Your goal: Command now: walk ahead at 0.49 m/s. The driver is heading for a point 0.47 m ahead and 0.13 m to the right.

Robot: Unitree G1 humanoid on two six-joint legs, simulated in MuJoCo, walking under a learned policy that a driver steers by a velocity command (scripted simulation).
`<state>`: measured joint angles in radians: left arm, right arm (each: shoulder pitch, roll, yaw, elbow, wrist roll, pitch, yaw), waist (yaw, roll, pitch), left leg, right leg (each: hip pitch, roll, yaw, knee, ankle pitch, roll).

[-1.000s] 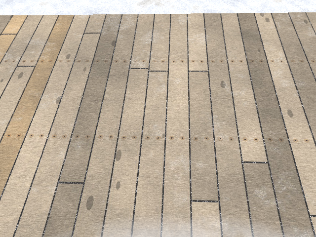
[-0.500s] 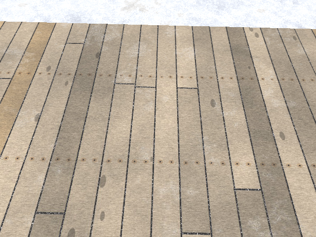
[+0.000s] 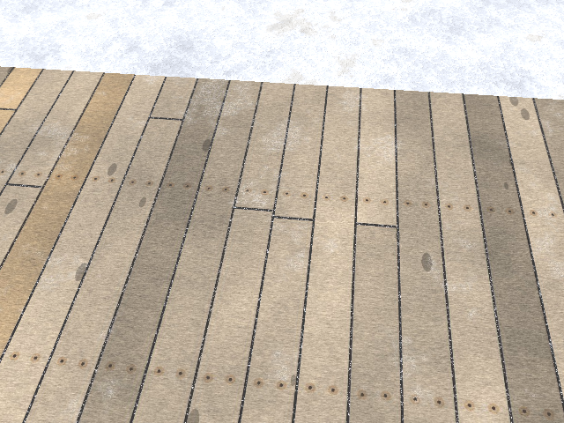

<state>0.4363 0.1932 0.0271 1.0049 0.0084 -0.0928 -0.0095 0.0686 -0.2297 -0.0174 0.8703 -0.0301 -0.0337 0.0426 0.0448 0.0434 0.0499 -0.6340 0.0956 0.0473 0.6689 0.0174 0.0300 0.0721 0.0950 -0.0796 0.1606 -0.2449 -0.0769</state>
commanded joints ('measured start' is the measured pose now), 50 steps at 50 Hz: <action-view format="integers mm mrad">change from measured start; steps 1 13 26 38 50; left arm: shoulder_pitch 61 -14 -416 -212 -202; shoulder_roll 150 97 45 101 112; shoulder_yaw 26 33 13 29 7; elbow -10 -46 -198 -103 -38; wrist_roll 7 14 26 -10 17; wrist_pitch -6 45 72 46 58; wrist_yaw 13 -2 -47 31 27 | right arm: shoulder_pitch -128 178 342 282 223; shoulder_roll -58 -76 -91 -51 -20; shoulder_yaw -7 -40 -41 -34 -28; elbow -93 27 95 66 122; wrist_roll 2 10 15 17 10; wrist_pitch -18 -61 -82 -15 72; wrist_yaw -4 -44 -63 -67 -82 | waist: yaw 6 -30 -74 -31 -50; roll -98 46 3 -67 -145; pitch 60 -52 73 -134 -63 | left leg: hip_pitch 16 522 600 132 401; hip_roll -39 184 133 -24 -59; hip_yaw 29 -209 152 -83 -42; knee -80 -489 -508 519 -1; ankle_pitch -7 -107 258 -494 -359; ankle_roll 23 130 98 -25 -31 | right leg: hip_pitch -6 -570 -692 -121 -378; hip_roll -298 -183 -164 -395 -282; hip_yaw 110 137 -20 300 236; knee -14 1020 541 174 27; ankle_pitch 521 -36 257 816 10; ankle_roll -111 -14 8 -243 -121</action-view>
